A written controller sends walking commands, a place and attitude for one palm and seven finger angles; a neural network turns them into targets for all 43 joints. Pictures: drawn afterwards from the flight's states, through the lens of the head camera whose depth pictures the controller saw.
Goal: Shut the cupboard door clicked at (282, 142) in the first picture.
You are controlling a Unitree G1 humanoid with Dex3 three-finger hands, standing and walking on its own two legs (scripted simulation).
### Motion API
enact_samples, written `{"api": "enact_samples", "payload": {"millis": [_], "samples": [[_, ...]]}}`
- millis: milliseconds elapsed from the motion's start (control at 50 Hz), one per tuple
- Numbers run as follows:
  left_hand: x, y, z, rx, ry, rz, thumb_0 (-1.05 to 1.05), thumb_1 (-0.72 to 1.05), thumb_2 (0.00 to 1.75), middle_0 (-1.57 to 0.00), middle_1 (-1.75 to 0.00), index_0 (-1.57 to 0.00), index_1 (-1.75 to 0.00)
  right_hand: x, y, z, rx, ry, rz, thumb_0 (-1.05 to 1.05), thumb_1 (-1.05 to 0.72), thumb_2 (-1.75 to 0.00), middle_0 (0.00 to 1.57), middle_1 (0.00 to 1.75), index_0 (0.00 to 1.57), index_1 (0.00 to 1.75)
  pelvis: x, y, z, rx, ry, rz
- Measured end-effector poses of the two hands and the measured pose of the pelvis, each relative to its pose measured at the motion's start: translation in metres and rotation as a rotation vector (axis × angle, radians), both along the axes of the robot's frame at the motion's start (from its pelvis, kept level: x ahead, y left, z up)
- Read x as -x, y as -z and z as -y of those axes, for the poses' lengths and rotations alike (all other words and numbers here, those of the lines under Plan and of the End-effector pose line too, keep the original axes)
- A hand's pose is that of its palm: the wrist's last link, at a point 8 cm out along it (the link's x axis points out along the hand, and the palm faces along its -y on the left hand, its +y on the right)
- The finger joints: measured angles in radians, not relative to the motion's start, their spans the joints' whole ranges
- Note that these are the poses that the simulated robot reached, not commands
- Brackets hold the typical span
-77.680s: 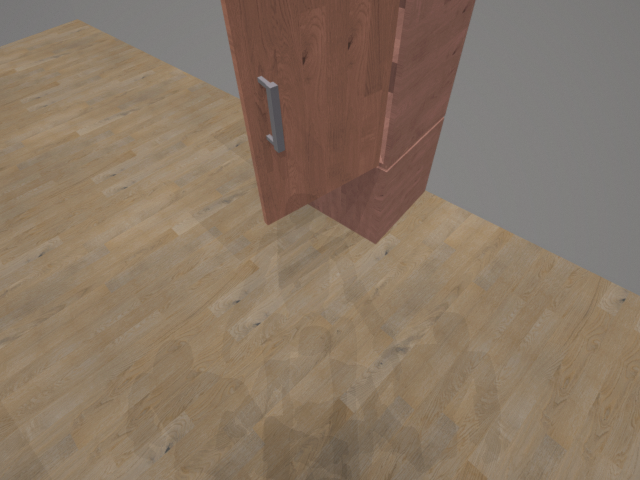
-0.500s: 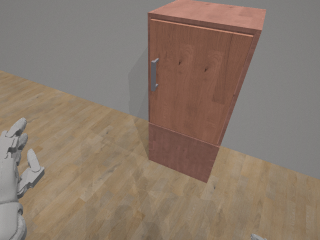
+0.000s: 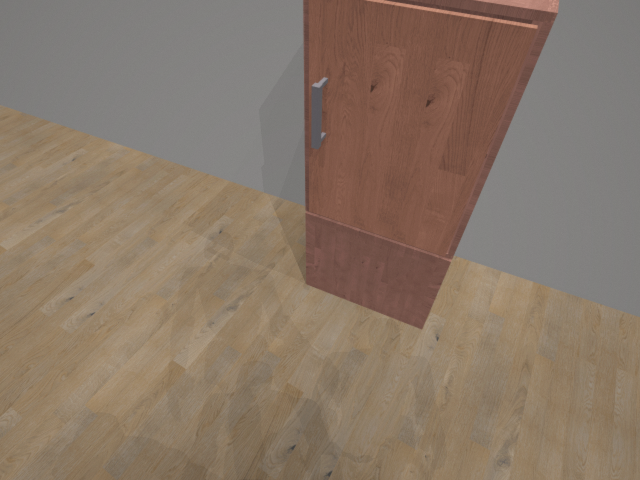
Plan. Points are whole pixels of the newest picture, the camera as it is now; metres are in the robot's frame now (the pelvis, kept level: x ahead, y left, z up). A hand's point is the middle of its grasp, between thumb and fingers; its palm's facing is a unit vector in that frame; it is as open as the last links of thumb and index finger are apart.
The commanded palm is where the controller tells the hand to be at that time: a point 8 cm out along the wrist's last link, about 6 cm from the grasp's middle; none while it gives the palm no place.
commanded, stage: let the arm hang, fingers relaxed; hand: left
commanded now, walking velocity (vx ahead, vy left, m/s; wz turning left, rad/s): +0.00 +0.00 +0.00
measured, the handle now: (320, 114) +0.87 +0.06 +0.01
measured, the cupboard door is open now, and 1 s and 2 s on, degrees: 0 0 0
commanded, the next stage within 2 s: look to check the result in 0.58 s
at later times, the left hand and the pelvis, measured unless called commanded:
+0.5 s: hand out of the picture -0.05 +0.17 -0.18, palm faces +0.02 -0.99 -0.14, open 7.4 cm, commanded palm none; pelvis -0.01 +0.02 +0.00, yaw -1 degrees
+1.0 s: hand out of the picture -0.06 +0.18 -0.17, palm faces +0.01 -0.98 -0.18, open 7.4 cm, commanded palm none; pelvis -0.01 +0.02 +0.00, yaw -2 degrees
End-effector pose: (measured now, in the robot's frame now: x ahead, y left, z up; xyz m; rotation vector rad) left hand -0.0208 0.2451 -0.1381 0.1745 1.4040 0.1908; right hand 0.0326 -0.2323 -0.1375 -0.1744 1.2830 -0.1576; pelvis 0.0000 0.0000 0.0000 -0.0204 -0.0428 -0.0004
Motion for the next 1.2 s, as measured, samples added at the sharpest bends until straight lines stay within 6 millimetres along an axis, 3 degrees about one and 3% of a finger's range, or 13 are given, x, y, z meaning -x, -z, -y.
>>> {"api": "enact_samples", "payload": {"millis": [180, 360, 540, 900, 1200], "samples": [[0.028, 0.000, 0.002, 0.030, -0.008, -0.082, 0.01, 0.91, 0.90, -0.20, -0.29, -0.20, -0.30, 0.034, 0.003, -0.018, -0.024, 0.040, -0.077, 0.00, -0.92, -0.90, 0.20, 0.30, 0.20, 0.30, 0.003, -0.004, -0.011, -0.010, 0.017, 0.005], [0.028, 0.007, 0.016, 0.082, -0.003, -0.079, 0.01, 0.91, 0.90, -0.20, -0.29, -0.20, -0.30, 0.061, 0.003, -0.034, -0.038, 0.080, -0.131, 0.00, -0.91, -0.90, 0.20, 0.30, 0.20, 0.30, 0.004, -0.005, -0.017, -0.014, 0.023, 0.012], [0.029, 0.008, 0.021, 0.096, -0.004, -0.083, 0.00, 0.91, 0.90, -0.20, -0.29, -0.20, -0.30, 0.077, 0.005, -0.047, -0.057, 0.103, -0.163, 0.00, -0.91, -0.90, 0.20, 0.30, 0.20, 0.30, 0.006, -0.005, -0.020, -0.015, 0.023, 0.003], [0.040, 0.004, 0.013, 0.063, -0.009, -0.114, 0.00, 0.91, 0.90, -0.20, -0.29, -0.20, -0.30, 0.068, 0.006, -0.041, -0.055, 0.104, -0.143, 0.00, -0.91, -0.90, 0.20, 0.30, 0.20, 0.30, 0.006, -0.005, -0.019, -0.016, 0.030, 0.003], [0.019, 0.004, 0.014, 0.052, 0.003, -0.083, 0.01, 0.91, 0.90, -0.20, -0.29, -0.20, -0.30, 0.055, 0.003, -0.021, -0.027, 0.091, -0.135, 0.00, -0.91, -0.90, 0.20, 0.30, 0.20, 0.30, 0.001, -0.005, -0.011, -0.017, 0.026, 0.003]]}}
